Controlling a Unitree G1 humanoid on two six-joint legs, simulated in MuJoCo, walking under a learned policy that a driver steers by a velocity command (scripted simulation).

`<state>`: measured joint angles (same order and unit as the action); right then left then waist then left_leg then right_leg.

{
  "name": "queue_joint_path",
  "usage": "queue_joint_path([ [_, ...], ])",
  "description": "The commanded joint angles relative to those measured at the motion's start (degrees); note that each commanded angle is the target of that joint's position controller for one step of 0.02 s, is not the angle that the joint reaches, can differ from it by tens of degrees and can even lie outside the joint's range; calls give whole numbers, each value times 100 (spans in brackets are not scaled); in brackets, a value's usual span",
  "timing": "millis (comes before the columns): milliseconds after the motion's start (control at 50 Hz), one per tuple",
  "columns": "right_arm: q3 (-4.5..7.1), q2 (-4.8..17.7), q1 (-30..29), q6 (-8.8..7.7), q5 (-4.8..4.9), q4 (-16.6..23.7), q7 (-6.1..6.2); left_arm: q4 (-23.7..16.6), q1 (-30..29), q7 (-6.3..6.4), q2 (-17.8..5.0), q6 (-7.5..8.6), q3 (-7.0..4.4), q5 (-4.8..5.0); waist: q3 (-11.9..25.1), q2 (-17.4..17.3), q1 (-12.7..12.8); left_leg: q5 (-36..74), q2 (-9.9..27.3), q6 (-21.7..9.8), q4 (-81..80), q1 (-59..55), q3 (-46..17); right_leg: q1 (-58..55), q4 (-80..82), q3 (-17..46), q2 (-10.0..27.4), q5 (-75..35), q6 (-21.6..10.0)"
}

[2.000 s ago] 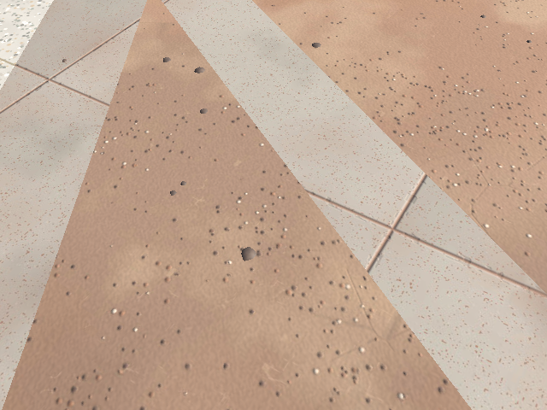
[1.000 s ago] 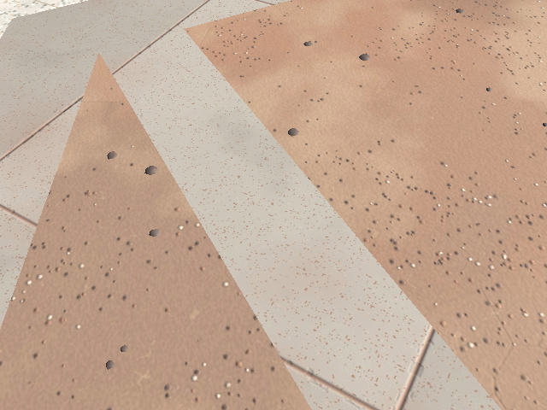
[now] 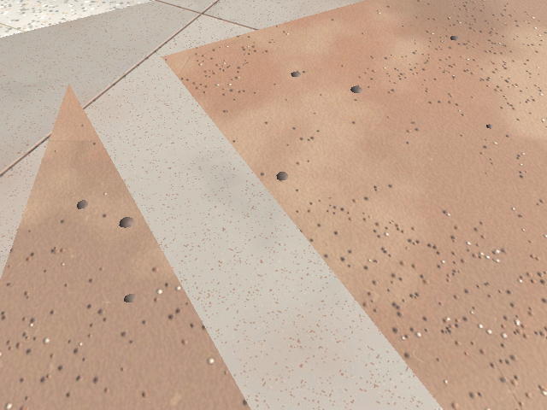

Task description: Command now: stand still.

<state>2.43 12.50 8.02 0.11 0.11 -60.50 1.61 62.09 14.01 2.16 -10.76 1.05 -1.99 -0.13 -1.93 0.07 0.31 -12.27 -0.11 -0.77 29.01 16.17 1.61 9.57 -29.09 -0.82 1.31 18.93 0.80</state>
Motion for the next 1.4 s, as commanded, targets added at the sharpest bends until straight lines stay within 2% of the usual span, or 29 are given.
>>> queue_joint_path([
  [20, 93, 562, 38, -19, 7, 136, 31, -79, 358, 21, -598, 9, -98, 0, 231, 9, -4, 1409, 261, -256, -240, -707, -255, 450, 516, 123, 170, -1281, -149],
  [120, 139, 588, 34, -88, 102, 84, 33, -109, 526, 59, -731, 36, -170, 127, -516, 235, 46, -2347, 3, -381, 6, 308, -107, 892, 818, 538, 335, 2169, -654],
  [200, 99, 288, -297, -477, 172, 312, -128, -47, 957, 6, -1107, 298, -300, 192, -896, 1069, 137, -1137, -16, -402, 1223, 1460, 200, 150, 1542, 2333, 1620, 2194, -1338],
  [260, 169, 361, 505, -602, 193, 61, -214, -260, 435, -77, -950, 369, -266, 189, -585, 808, -378, -885, -15, -594, 398, 103, 177, 611, 868, 1608, 1317, 517, -1029],
  [280, 275, 599, 1236, -605, 185, -179, -208, -454, -9, -98, -916, 385, -245, 180, -377, 393, -728, -688, 143, -734, -136, -1023, -286, 1298, 16, 938, 831, -502, -727],
  [300, 493, 1305, 2023, -613, 200, -410, -220, -725, -201, -92, -552, 467, -159, 166, -105, -1250, -904, -826, 1108, -1294, -1000, -2173, -2227, 2472, -2082, -256, -159, -798, -185],
  [320, 425, 1248, 2476, -650, 106, -456, -279, -837, -289, -76, -550, 564, -157, 161, 235, -1724, -982, -439, 2122, -1817, -1770, -2869, -4189, 3501, -3704, 130, -410, 1100, -116],
  [340, 253, 820, 2021, -703, 31, -354, -272, -856, -328, -125, -713, 621, -214, 269, 19, -913, -654, -220, 2222, -1681, -1578, -2746, -3916, 3976, -4480, 609, -48, 1087, -322],
  [380, 109, 514, 1428, -706, 20, -107, -298, -762, -223, -189, -649, 622, -226, 268, -136, -188, -320, 297, 1766, -1292, -1617, -2377, -2509, 4111, -4482, 488, 390, 77, -578],
  [440, 1, 377, 1485, -612, -3, -102, -250, -793, -292, -238, -625, 526, -299, 189, -221, -400, -182, 1290, 1352, -1024, -1849, -1793, -1375, 3520, -3541, 255, 643, -587, -454],
  [540, 43, 771, 1629, -533, -31, -13, -57, -1277, -1506, -279, -310, 442, -156, 143, -496, -367, -355, 1482, 1091, -988, -2277, -1135, -656, 3055, -1361, -138, 389, -1707, -150],
  [640, 123, 816, 1997, -526, 89, -133, -41, -1584, -2195, -417, -509, 448, -120, 201, -703, -463, -407, 1510, 1383, -939, -2326, -1601, -481, 2738, -329, -136, 230, -2095, -356],
  [700, 207, 969, 1824, -463, 71, -76, -42, -1582, -1823, -470, -819, 487, -238, 187, -250, -598, -25, 3472, 1523, -764, -1532, -2180, -323, 1985, -164, -251, -26, -1678, -631],
  [740, 197, 944, 1650, -376, 24, 10, -49, -1131, -238, -418, -1241, 457, -479, 193, 739, -684, 788, 4734, 1170, -505, 397, -1744, -7, -155, -218, -424, -320, -1508, -915],
  [760, 104, 737, 1704, -369, -64, 157, -66, -918, 791, -356, -1655, 429, -589, 122, 1520, -43, 1051, 2890, 832, -331, 2300, -284, 143, -2000, -336, 928, 802, -1144, -1271],
  [780, -128, -173, 2471, -504, 23, 173, -144, -790, 1108, -402, -1892, 426, -588, 39, 2469, 1560, 513, -1647, -340, -35, 4313, 1650, -257, -3484, 765, 4065, 2158, 600, -2206],
  [800, 3, 404, 1941, -673, 193, 189, -182, -815, 890, -413, -1378, 451, -441, 85, 2100, 1125, 703, -1919, -144, -182, 5068, 2287, -993, -3174, 1379, 4523, 1992, 1168, -1968],
  [820, 92, 729, 1331, -764, 314, 427, -189, -906, 309, -399, -1142, 493, -364, 114, 1162, 910, 579, -1477, 158, -292, 5182, 2728, -811, -2358, 1447, 3591, 1850, 762, -1691],
  [860, 174, 791, 890, -763, 170, 511, -81, -1054, -508, -439, -843, 575, -252, -2, 496, 15, 161, -537, 692, -359, 4551, 2109, -639, -592, 1720, 2256, 1456, -660, -1434],
  [920, 184, 452, 1271, -530, 129, 468, -54, -918, -501, -461, -708, 615, -194, -29, 365, 314, -231, -361, 959, -338, 3917, 1505, -671, 285, 2108, 1492, 1186, -1015, -1478],
  [980, 225, 548, 631, -430, 83, 703, -29, -819, -196, -320, -1000, 611, -243, -39, -9, 221, -175, 274, 1051, -146, 3118, 2141, -599, 388, 2423, 1128, 1182, -1075, -1513],
  [1100, 199, 453, -368, -470, 98, 1015, -176, -693, 333, -154, -1098, 579, -252, -27, -128, 212, 157, 1971, 759, -107, 1395, 2395, -418, -153, 2496, 86, 1000, -1684, -1122],
  [1220, 87, 349, -1254, -482, 125, 1507, -393, -518, 833, -131, -1155, 422, -284, 10, -408, 151, 461, 1556, 534, -274, 545, 2805, -165, -1472, 2094, -429, 1355, -2283, -998],
  [1280, 148, 531, -1122, -490, 126, 1697, -515, -631, 628, -85, -1366, 306, -347, 50, -174, 419, 216, 638, 193, -515, 446, 2187, 281, -1790, 1254, -681, 1475, -4510, -835],
  [1320, 381, 940, 78, -472, 135, 1488, -528, -767, 440, -21, -1477, 203, -367, 45, 593, 567, -471, 498, -314, -794, 280, 487, 592, -1559, -462, -975, 1301, -6214, -606],
  [1340, 566, 1322, 1096, -453, 127, 1234, -441, -803, 562, -18, -1357, 225, -297, 23, 1179, 270, -893, 727, 28, -1097, 156, -1421, -181, -320, -1893, -969, 1145, -5245, -427],
  [1360, 686, 1928, 1802, -434, 96, 1051, -361, -925, 1254, -178, -540, 395, -14, -86, 2026, -1144, -576, 106, 1766, -2161, -43, -3932, -3219, 2361, -4278, -858, 135, -936, -66],
  [1380, 538, 1549, 2033, -427, 74, 1062, -326, -815, 1073, -266, -746, 635, -33, 115, 2696, -920, -732, -102, 2332, -2362, -1013, -4327, -4825, 3086, -5165, 337, -269, 1415, -170],
  [1400, 438, 1248, 1672, -444, 21, 1098, -299, -1024, 272, -297, -1226, 737, -196, 380, 1882, -655, -836, 223, 2096, -1919, -1048, -3746, -3696, 3590, -5389, 562, 99, 1089, -321],
])
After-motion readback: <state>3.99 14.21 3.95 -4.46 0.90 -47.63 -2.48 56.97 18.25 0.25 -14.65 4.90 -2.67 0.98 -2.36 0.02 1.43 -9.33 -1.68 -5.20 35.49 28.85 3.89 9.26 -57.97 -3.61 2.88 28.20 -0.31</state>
